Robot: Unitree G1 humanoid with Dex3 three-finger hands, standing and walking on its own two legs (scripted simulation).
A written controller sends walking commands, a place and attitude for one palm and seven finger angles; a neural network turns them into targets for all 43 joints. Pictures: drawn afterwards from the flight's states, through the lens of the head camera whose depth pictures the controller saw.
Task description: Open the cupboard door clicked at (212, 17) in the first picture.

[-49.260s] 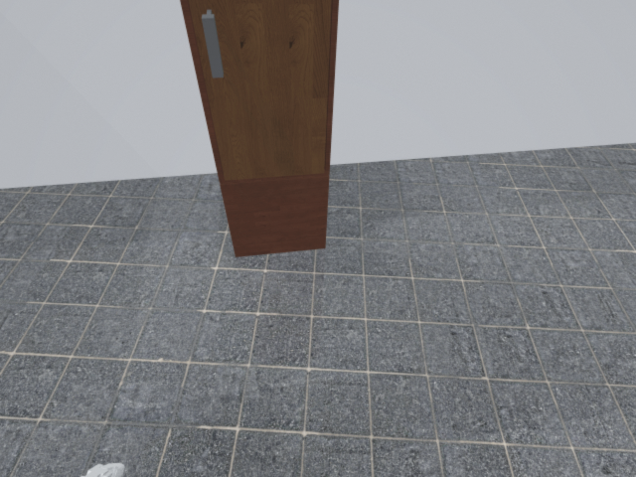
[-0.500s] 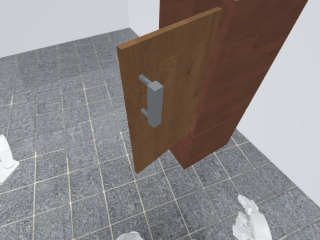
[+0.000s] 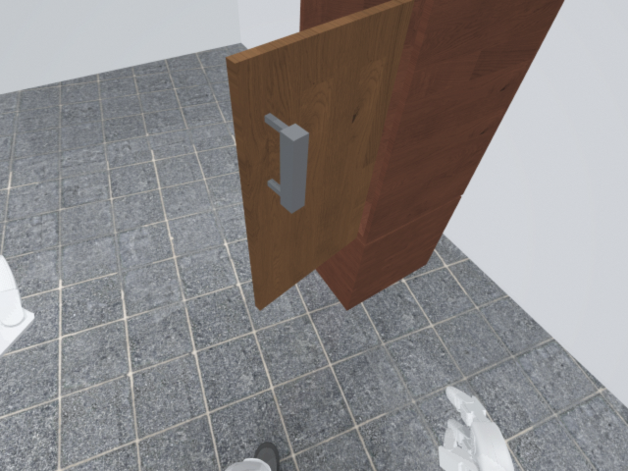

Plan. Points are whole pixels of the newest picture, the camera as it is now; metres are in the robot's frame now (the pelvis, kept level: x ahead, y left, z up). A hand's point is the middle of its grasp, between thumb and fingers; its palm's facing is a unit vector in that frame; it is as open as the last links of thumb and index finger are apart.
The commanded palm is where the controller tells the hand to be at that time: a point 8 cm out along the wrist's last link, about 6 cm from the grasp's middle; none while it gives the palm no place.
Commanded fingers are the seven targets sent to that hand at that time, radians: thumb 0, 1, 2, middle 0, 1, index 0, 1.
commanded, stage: stop stepping back and stand still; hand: left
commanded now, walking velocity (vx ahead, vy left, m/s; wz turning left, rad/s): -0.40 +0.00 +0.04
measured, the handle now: (282, 163) +0.50 +0.10 +0.11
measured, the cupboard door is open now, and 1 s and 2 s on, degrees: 100 100 100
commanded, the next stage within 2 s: let the arm hang, fingers relaxed in 1.08 s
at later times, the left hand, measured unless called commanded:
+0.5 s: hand out of the picture +0.11 +0.28 +0.17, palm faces +0.49 -0.78 -0.40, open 7.4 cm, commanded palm +0.06 +0.31 +0.19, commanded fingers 0.00 0.90 0.90 -0.20 -0.30 -0.20 -0.30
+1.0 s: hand out of the picture +0.12 +0.28 +0.16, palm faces +0.44 -0.78 -0.44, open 7.4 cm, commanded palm +0.06 +0.31 +0.19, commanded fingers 0.00 0.90 0.90 -0.20 -0.30 -0.20 -0.30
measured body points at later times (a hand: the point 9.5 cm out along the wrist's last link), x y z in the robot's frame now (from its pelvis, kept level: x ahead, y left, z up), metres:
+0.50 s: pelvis -0.07 +0.01 +0.00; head -0.09 +0.02 +0.45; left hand +0.08 +0.31 +0.19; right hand +0.07 -0.26 -0.08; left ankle -0.05 +0.12 -0.73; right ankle -0.09 -0.11 -0.73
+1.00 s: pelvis -0.08 +0.01 +0.01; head -0.08 +0.00 +0.46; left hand +0.09 +0.32 +0.18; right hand +0.08 -0.23 -0.08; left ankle -0.06 +0.11 -0.73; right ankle -0.10 -0.09 -0.73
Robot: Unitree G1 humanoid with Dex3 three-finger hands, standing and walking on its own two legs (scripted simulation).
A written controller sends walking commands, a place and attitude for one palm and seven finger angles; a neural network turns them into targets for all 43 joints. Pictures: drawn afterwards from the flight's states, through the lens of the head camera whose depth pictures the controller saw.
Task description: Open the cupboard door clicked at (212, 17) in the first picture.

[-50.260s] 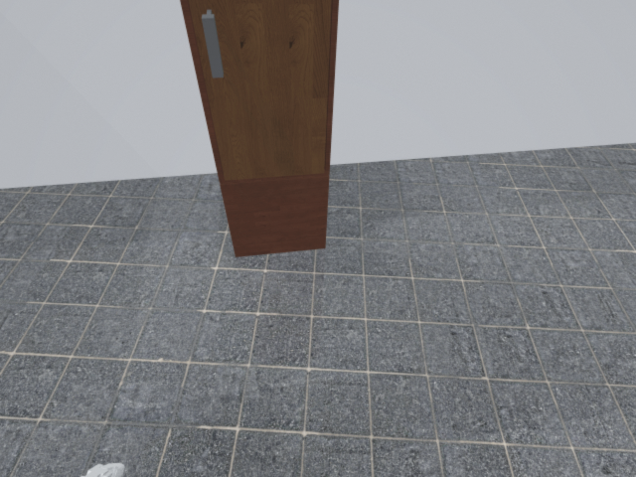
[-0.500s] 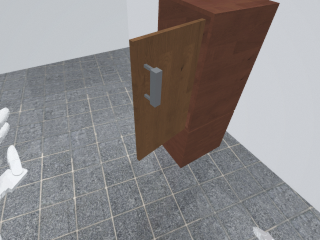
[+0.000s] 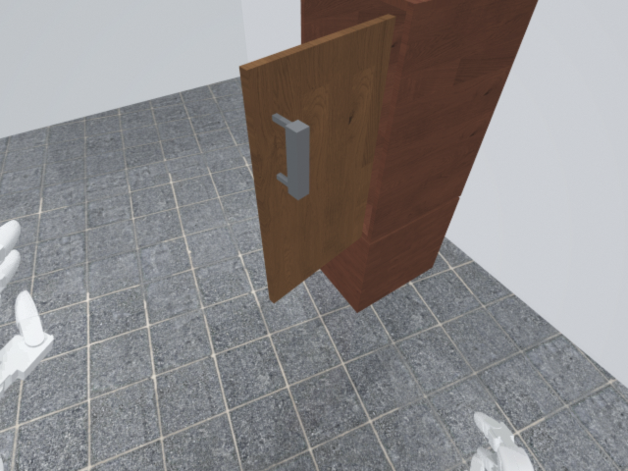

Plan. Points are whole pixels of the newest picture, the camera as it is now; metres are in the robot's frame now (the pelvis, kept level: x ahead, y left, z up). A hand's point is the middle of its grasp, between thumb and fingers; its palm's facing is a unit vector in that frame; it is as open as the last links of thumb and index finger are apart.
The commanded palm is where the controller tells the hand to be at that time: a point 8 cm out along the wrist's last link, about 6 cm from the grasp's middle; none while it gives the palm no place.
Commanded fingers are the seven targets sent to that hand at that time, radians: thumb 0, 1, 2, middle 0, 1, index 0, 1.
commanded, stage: stop stepping back and stand still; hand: left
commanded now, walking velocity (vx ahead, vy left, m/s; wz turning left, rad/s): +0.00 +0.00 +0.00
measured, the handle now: (289, 156) +0.58 +0.08 +0.10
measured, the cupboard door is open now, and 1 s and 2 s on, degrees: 100 100 100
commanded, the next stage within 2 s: let the arm hang, fingers relaxed in 0.08 s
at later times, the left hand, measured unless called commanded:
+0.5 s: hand out of the picture +0.01 +0.18 -0.18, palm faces +0.02 -0.98 -0.18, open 7.2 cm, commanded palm none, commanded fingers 0.00 0.90 0.90 -0.20 -0.30 -0.20 -0.30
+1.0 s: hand out of the picture -0.06 +0.17 -0.17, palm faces +0.09 -0.98 -0.19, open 7.3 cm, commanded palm none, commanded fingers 0.00 0.90 0.90 -0.20 -0.30 -0.20 -0.30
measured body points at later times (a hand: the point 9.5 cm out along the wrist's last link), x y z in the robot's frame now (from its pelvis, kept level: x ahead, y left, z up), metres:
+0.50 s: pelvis -0.03 +0.00 +0.00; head -0.02 +0.01 +0.45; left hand +0.01 +0.23 -0.16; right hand +0.03 -0.25 -0.14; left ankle +0.02 +0.11 -0.74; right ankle -0.03 -0.10 -0.74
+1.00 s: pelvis -0.03 +0.00 +0.00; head -0.02 +0.00 +0.45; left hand -0.06 +0.22 -0.16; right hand -0.04 -0.19 -0.17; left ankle +0.02 +0.11 -0.74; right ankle -0.03 -0.10 -0.74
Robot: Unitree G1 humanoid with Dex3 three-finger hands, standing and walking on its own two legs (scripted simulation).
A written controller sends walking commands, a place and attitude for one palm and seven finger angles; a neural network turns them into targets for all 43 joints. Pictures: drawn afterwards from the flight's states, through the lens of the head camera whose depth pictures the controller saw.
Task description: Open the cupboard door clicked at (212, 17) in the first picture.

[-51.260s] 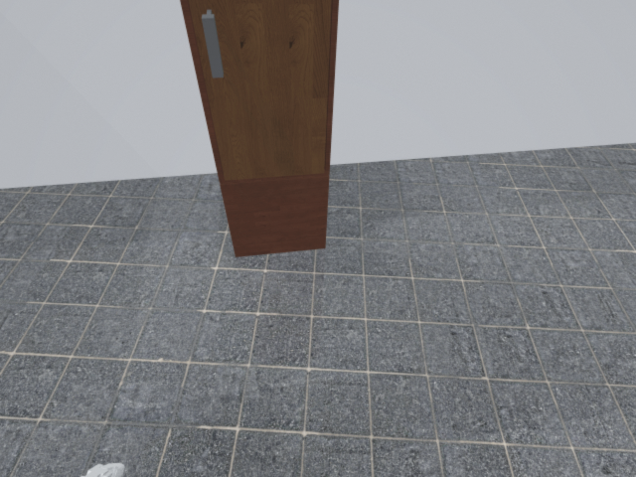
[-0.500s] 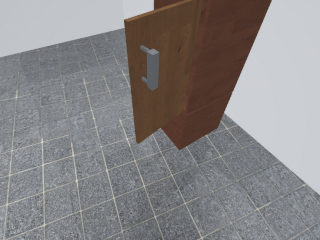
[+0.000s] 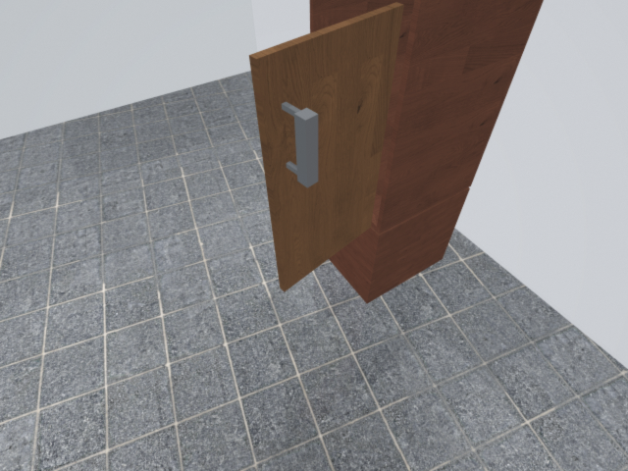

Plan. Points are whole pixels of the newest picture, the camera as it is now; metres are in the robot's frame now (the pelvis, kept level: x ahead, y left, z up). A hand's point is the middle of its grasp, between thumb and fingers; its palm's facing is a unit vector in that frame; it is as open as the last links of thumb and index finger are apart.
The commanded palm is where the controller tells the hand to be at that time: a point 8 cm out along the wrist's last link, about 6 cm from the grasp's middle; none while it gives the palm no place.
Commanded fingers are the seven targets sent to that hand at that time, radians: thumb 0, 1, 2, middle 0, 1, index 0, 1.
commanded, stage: let the arm hang, fingers relaxed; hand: left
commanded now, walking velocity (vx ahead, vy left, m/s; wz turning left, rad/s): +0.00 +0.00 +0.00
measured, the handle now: (298, 144) +0.60 +0.06 +0.10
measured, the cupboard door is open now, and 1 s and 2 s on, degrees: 100 100 100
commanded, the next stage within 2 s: look to check the result in 0.28 s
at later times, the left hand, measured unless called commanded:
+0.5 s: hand out of the picture +0.02 +0.17 -0.17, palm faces +0.04 -0.98 -0.20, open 7.3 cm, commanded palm none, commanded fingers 0.00 0.90 0.90 -0.20 -0.30 -0.20 -0.30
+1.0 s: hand out of the picture +0.03 +0.16 -0.17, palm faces +0.03 -0.98 -0.20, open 7.3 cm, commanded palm none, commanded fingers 0.00 0.90 0.90 -0.20 -0.30 -0.20 -0.30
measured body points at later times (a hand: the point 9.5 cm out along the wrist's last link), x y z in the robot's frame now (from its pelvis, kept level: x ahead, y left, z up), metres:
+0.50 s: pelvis +0.02 -0.01 +0.00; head +0.03 -0.01 +0.45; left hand +0.01 +0.22 -0.15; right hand +0.02 -0.22 -0.16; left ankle +0.05 +0.10 -0.74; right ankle +0.00 -0.10 -0.74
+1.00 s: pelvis +0.03 -0.02 +0.01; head +0.04 -0.02 +0.45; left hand +0.03 +0.21 -0.15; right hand +0.03 -0.24 -0.16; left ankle +0.05 +0.10 -0.74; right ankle +0.00 -0.10 -0.74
